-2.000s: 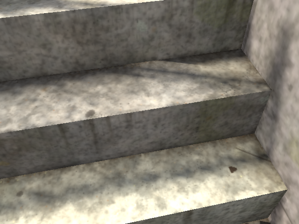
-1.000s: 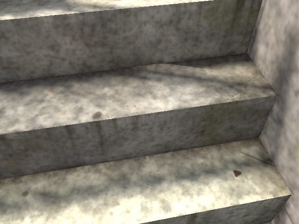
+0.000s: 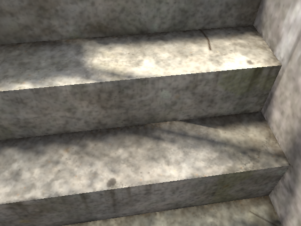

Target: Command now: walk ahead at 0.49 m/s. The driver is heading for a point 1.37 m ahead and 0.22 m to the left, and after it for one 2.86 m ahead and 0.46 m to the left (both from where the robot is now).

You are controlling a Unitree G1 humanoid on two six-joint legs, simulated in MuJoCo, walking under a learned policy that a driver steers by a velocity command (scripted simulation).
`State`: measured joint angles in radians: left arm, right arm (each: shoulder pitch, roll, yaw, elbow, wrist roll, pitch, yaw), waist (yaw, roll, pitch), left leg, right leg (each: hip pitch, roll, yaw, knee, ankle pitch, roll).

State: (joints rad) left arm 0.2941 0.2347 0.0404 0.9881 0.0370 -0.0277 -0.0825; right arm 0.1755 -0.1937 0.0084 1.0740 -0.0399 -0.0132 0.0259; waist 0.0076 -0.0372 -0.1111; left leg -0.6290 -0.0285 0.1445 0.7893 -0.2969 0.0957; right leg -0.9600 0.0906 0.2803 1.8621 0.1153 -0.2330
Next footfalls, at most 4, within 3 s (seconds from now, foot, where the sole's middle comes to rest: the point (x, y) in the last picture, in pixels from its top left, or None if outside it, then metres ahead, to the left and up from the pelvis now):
0.50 right None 0.17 -0.22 -0.73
0.90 left None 0.33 0.02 -0.52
1.50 right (265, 162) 0.55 -0.33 -0.30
1.94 left None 0.32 -0.04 -0.52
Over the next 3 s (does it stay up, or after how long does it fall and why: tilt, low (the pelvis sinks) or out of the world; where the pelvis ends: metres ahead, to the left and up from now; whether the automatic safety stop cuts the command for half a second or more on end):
stays up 0.34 -0.07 0.25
